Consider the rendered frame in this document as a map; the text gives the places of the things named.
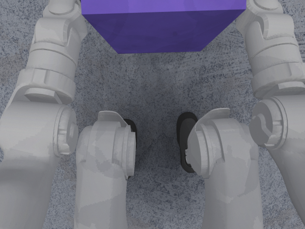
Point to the right robot upper arm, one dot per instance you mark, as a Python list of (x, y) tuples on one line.
[(278, 124)]

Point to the carton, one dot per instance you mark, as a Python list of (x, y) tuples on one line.
[(152, 26)]

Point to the right robot thigh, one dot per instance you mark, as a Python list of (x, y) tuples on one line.
[(232, 193)]

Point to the right robot forearm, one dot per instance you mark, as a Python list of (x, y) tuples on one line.
[(272, 49)]

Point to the robot right shin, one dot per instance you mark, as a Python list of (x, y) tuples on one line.
[(220, 113)]

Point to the left robot forearm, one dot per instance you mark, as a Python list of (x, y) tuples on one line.
[(53, 57)]

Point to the left robot upper arm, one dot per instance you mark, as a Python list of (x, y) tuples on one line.
[(33, 136)]

